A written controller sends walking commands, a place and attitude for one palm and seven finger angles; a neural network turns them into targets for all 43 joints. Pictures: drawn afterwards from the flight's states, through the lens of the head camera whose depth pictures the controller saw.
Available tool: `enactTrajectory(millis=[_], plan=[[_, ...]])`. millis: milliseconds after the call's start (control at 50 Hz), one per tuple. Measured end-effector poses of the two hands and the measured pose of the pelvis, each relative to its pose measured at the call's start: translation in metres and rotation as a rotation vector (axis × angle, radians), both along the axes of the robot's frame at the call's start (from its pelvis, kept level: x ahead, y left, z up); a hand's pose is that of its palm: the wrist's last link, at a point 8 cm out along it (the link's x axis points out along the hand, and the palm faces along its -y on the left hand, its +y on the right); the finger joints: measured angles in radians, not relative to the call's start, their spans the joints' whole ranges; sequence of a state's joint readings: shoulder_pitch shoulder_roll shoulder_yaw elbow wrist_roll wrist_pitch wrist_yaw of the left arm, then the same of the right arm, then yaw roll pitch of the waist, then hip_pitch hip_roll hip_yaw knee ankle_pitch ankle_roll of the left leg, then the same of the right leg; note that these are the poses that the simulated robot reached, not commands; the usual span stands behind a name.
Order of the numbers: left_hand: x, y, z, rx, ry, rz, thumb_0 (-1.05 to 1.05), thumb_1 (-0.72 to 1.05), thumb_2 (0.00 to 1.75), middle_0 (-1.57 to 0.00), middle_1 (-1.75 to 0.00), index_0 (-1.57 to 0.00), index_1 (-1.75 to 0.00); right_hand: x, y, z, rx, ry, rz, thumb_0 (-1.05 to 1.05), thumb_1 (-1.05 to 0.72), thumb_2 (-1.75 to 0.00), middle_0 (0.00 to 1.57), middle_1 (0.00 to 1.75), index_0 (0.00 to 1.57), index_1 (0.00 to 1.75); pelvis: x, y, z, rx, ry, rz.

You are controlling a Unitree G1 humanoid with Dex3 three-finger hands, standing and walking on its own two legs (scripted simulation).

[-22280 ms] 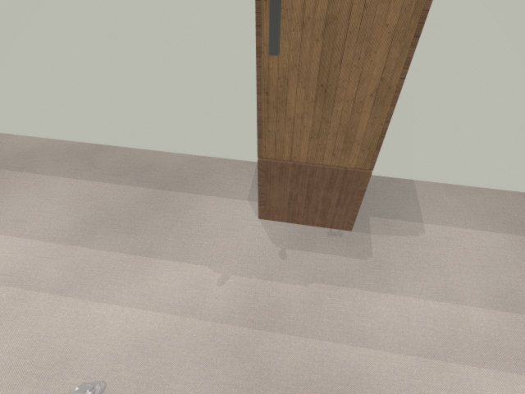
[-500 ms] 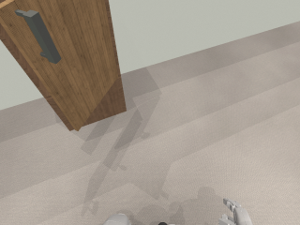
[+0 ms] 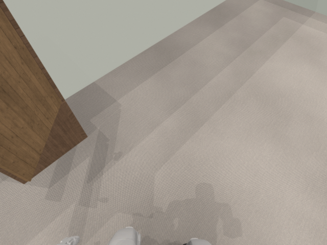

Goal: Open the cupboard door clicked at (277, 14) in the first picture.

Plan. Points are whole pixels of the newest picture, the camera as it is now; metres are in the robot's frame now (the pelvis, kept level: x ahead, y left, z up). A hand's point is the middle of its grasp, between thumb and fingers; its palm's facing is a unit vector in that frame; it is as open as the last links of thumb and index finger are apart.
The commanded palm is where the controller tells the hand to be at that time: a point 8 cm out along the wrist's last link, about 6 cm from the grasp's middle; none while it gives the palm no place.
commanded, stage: walk to a spot facing it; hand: left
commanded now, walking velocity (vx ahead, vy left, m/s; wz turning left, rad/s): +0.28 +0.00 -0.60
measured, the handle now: out of the picture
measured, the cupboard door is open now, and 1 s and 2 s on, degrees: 42 42 42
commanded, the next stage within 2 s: turn to face it in 1.50 s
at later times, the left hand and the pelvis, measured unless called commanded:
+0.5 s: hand (140, 184) +0.29 +0.09 -0.15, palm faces -0.35 -0.91 -0.23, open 7.4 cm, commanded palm none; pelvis +0.09 -0.05 +0.00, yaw -18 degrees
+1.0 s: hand (179, 138) +0.46 -0.03 -0.15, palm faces -0.50 -0.84 -0.19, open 7.4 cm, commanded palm none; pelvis +0.29 -0.15 +0.00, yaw -31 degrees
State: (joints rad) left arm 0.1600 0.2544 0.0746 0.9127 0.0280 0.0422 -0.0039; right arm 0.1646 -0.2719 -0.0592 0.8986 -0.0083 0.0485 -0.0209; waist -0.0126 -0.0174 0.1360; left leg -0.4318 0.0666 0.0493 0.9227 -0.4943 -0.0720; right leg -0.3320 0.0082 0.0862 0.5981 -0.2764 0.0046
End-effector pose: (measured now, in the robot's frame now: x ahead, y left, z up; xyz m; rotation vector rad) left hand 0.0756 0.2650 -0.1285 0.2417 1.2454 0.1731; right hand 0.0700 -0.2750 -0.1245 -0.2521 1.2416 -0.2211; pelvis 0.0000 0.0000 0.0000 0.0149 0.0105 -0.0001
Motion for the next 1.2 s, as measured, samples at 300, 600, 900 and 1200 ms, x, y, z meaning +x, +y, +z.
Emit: enactTrajectory(millis=[300,600,900,1200], plan=[[0.139,-0.053,0.014,-0.126,-0.099,-0.264,0.01,0.91,0.9,-0.19,-0.3,-0.2,-0.3,-0.109,0.034,0.017,0.051,0.156,-0.249,0.0,-0.91,-0.9,0.2,0.3,0.2,0.3,0.046,-0.004,0.015,-0.042,0.026,-0.214],[0.215,-0.137,0.002,-0.076,-0.018,-0.406,0.0,0.91,0.9,-0.2,-0.3,-0.2,-0.3,-0.016,-0.03,-0.004,0.099,0.051,-0.419,0.01,-0.91,-0.9,0.2,0.3,0.2,0.3,0.127,-0.064,0.007,-0.008,0.017,-0.374],[0.334,-0.188,-0.002,-0.103,0.057,-0.464,0.01,0.91,0.9,-0.19,-0.3,-0.19,-0.3,0.097,-0.054,0.003,0.087,-0.023,-0.48,0.0,-0.93,-0.9,0.2,0.3,0.2,0.3,0.249,-0.11,0.011,-0.007,0.023,-0.508],[0.441,-0.3,-0.001,-0.062,0.049,-0.498,0.0,0.93,0.9,-0.2,-0.3,-0.2,-0.3,0.164,-0.149,-0.005,0.147,0.115,-0.601,0.01,-0.92,-0.9,0.2,0.3,0.2,0.3,0.362,-0.219,0.01,-0.003,0.018,-0.538]])
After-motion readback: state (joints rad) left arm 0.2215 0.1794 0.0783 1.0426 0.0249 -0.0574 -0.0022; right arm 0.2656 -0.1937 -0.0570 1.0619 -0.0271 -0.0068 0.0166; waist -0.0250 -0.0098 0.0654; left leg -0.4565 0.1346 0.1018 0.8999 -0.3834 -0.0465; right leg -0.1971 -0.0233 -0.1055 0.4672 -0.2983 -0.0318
